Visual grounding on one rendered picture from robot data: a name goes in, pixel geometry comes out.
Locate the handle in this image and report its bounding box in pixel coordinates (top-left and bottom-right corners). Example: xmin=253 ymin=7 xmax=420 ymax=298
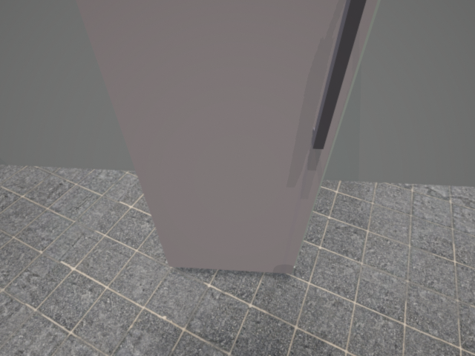
xmin=312 ymin=0 xmax=366 ymax=149

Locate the fridge door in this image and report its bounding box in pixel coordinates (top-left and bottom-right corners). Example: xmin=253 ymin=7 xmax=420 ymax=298
xmin=76 ymin=0 xmax=378 ymax=274

